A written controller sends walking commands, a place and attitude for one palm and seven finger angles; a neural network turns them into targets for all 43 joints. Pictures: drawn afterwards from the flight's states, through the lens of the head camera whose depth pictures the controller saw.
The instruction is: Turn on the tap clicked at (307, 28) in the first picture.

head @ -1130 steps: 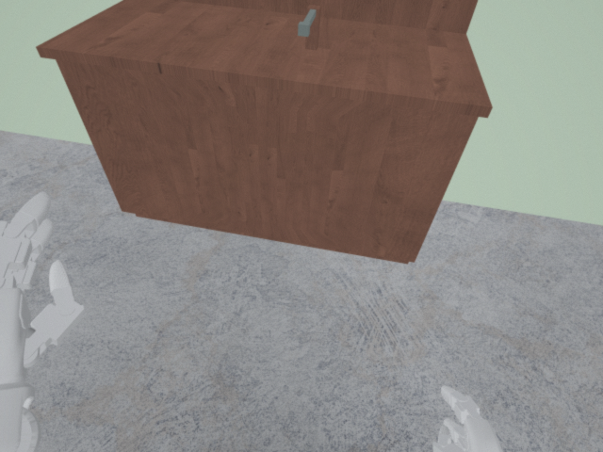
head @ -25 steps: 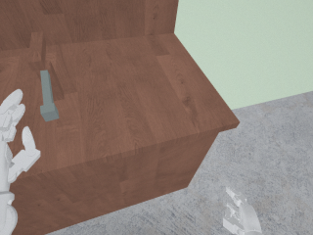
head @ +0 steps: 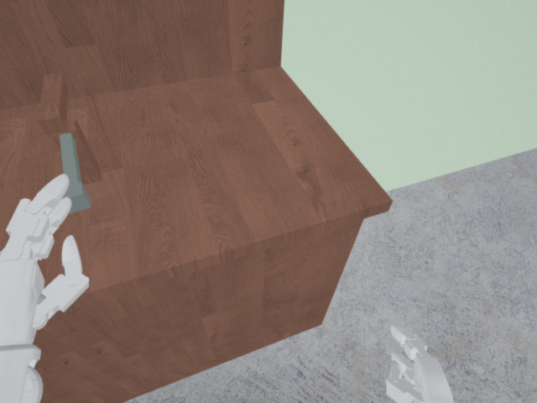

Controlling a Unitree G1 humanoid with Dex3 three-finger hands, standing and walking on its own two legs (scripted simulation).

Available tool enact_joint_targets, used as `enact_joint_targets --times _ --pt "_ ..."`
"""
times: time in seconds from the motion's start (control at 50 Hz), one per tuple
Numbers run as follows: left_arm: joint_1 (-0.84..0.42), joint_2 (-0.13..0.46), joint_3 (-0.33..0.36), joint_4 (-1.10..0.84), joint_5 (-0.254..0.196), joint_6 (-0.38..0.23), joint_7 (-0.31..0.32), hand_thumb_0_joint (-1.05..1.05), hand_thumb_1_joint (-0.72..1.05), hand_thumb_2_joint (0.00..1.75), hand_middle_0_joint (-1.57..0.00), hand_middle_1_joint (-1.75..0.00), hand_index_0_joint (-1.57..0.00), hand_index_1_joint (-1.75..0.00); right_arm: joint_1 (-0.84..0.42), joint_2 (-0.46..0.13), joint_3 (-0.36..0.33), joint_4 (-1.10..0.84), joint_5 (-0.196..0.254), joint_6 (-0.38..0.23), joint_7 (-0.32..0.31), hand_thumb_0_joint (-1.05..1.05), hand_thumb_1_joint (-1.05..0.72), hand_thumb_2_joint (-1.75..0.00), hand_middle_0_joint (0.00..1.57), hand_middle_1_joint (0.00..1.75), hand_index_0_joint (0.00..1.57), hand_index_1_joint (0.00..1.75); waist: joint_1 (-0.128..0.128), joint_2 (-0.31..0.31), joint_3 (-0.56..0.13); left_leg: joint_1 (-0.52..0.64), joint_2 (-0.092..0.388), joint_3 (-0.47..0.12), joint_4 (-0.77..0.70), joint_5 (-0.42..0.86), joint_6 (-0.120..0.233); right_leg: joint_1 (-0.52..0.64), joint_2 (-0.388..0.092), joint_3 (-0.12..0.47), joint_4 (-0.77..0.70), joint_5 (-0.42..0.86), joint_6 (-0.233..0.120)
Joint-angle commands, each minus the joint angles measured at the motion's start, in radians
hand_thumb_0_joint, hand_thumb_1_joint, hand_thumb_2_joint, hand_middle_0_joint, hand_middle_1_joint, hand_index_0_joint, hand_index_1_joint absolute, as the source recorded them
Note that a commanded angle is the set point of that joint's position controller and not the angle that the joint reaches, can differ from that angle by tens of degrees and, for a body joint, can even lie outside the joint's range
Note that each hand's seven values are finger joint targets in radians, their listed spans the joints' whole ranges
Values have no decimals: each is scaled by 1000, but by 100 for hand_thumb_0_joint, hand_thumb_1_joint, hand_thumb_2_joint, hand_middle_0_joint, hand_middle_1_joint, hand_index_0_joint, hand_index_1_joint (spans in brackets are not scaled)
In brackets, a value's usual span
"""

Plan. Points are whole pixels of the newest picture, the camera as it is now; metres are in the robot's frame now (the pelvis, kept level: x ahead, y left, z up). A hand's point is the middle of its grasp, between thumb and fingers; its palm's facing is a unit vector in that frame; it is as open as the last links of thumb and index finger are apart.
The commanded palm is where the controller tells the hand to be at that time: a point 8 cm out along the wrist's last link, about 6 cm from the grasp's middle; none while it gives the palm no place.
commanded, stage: come to a stop and stand still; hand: left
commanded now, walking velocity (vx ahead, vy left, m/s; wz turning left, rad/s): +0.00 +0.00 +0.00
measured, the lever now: (75, 198) +0.34 +0.29 +0.14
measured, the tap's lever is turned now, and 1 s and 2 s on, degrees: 5 5 5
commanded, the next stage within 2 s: look again from close up in 0.60 s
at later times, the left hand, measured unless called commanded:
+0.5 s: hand (54, 268) +0.22 +0.26 +0.16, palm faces +0.37 -0.85 -0.38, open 7.4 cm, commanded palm +0.16 +0.29 +0.18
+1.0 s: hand (58, 259) +0.23 +0.25 +0.16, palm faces +0.40 -0.85 -0.35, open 7.4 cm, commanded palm +0.17 +0.28 +0.18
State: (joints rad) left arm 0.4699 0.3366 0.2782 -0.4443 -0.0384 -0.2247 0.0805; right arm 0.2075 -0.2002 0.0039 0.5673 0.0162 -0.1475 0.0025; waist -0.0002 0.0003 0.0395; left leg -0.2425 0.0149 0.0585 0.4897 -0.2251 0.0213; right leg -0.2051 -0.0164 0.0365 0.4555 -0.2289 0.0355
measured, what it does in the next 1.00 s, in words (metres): stands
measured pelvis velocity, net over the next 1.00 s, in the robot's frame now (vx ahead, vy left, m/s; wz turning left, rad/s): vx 0.01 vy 0.00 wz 0.01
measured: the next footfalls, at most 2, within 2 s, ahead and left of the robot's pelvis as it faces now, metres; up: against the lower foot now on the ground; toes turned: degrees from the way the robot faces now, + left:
none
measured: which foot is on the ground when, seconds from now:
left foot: down 0.00-1.00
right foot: down 0.00-1.00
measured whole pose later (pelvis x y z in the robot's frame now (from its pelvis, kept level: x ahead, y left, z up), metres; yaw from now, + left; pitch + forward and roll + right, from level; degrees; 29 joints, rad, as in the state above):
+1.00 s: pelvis +0.01 +0.00 +0.00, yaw +1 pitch -1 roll -1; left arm 0.41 0.35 0.35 -0.49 -0.04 -0.18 0.12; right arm 0.18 -0.19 0.01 0.57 0.02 -0.11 -0.02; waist 0.03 -0.03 0.08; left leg -0.21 0.02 0.04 0.46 -0.22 0.02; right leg -0.15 -0.01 0.02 0.38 -0.21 0.04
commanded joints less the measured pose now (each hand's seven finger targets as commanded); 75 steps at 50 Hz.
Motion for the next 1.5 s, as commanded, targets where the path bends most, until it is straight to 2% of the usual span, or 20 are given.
enact_joint_targets --times 0.0,0.04,0.18,0.32,0.38,0.52,0.72,0.78,1.06,1.08,1.1,1.12,1.14,1.18,1.24,1.28,1.34,1.38,1.4,1.48 --pt "-163 267 268 -194 -18 -64 50 0 90 90 -20 -30 -20 -30 -125 -117 -43 -157 -2 -39 -46 0 -90 -90 20 30 20 30 22 -35 -66 19 32 -73 -96 -64 3 -42 -48 52 -145 -50 -59" --pt "-213 240 238 -186 -14 -68 47 0 90 90 -20 -30 -20 -30 -119 -114 -39 -155 -2 -44 -51 0 -90 -90 20 30 20 30 24 43 -49 20 33 -70 -120 -120 7 -47 -31 70 -160 -87 -61" --pt "-241 124 94 -201 17 -66 37 0 90 90 -20 -30 -20 -30 -109 -123 -41 -135 0 -86 -38 0 -90 -90 20 30 20 30 27 134 -87 61 47 -69 -175 -151 6 3 10 20 -132 -50 -49" --pt "-154 176 175 -180 15 -49 44 0 90 90 -20 -30 -20 -30 -94 -121 -42 -144 -6 -57 -31 0 -90 -90 20 30 20 30 31 14 -95 12 34 -69 -145 -11 -9 70 2 6 -127 81 -45" --pt "-135 219 225 -221 6 -49 42 0 90 90 -20 -30 -20 -30 -112 -117 -42 -151 -2 -48 -32 0 -90 -90 20 30 20 30 33 46 -115 50 36 -59 -137 73 -11 78 5 -8 -112 146 -42" --pt "-135 171 170 -272 0 -42 39 0 90 90 -20 -30 -20 -30 -97 -117 -42 -149 1 -46 -29 0 -90 -90 20 30 20 30 30 92 -154 99 52 -65 -125 199 -10 100 9 -33 -70 209 -34" --pt "-141 167 168 -226 3 -17 47 0 90 90 -20 -30 -20 -30 -101 -113 -45 -143 3 -21 -31 0 -90 -90 20 30 20 30 28 34 -120 79 43 -56 -123 105 -8 89 -1 -13 -109 193 -36" --pt "-155 193 187 -266 3 -19 50 0 90 90 -20 -30 -20 -30 -118 -117 -46 -147 4 -20 -34 0 -90 -90 20 30 20 30 29 78 -123 92 40 -52 -129 110 -10 85 4 -12 -104 194 -38" --pt "-112 167 171 -236 -3 -9 53 0 90 90 -20 -30 -20 -30 -102 -117 -51 -150 6 -4 -33 0 -90 -90 20 30 20 30 25 56 -118 75 44 -55 -123 106 -8 100 -2 -15 -109 198 -38" --pt "-995 999 400 -584 14 -184 80 0 90 90 -20 -30 -20 -30 86 -155 151 -274 48 0 -114 0 -90 -90 20 30 20 30 -18 262 -75 -7 16 -76 -89 116 11 9 26 -35 -56 -44 22" --pt "-606 451 399 70 110 23 21 0 90 90 -20 -30 -20 -30 -16 -119 -49 -99 -102 -30 -78 0 -90 -90 20 30 20 30 113 199 -321 206 30 -73 -54 514 -42 110 30 -94 39 180 -91" --pt "-452 226 159 78 44 69 -6 0 90 90 -20 -30 -20 -30 -42 -125 -28 -100 -66 -42 -4 0 -90 -90 20 30 20 30 8 110 -230 209 30 -88 -30 757 -95 -10 75 -151 17 229 -73" --pt "-387 235 220 -60 4 84 -16 0 90 90 -20 -30 -20 -30 6 -188 -66 -68 -61 -35 9 0 -90 -90 20 30 20 30 37 120 -399 346 59 -84 3 869 -99 -24 77 -133 56 242 -56" --pt "-194 63 132 -17 -128 180 -87 0 90 90 -20 -30 -20 -30 -72 -161 -55 -80 -22 -53 11 0 -90 -90 20 30 20 30 83 158 -398 383 49 -68 -1 786 -90 -35 67 -126 42 179 -55" --pt "-188 97 64 -108 -111 246 -108 0 90 90 -20 -30 -20 -30 -173 -176 -25 -98 -1 -50 16 0 -90 -90 20 30 20 30 87 79 -164 121 15 -50 -36 292 -38 -33 37 -165 11 185 -58" --pt "-184 220 147 -126 -26 244 -49 0 90 90 -20 -30 -20 -30 -207 -171 -12 -112 4 -33 5 0 -90 -90 20 30 20 30 75 39 -43 14 8 -48 -72 118 -19 -53 42 -162 9 90 -60" --pt "-223 285 235 -244 5 151 38 0 90 90 -20 -30 -20 -30 -204 -140 -15 -131 -27 -36 -16 0 -90 -90 20 30 20 30 70 -22 -138 1 -9 -52 -46 20 -7 -80 39 -141 26 -34 -49" --pt "-323 346 307 -318 -23 66 92 0 90 90 -20 -30 -20 -30 -193 -119 -13 -108 -21 -46 -32 0 -90 -90 20 30 20 30 81 45 -183 18 -14 -45 -31 -50 -14 -87 46 -115 18 -107 -49" --pt "-329 281 260 -303 -37 33 108 0 90 90 -20 -30 -20 -30 -176 -103 -14 -100 -25 -58 -34 0 -90 -90 20 30 20 30 81 79 -206 24 -21 -39 -19 -65 -17 -84 41 -108 13 -130 -52" --pt "-440 258 224 -65 -56 18 101 0 90 90 -20 -30 -20 -30 -165 -121 -15 -12 -15 -72 -49 0 -90 -90 20 30 20 30 32 119 -64 -24 -36 -36 47 -203 -12 -163 7 -50 -57 -281 -37"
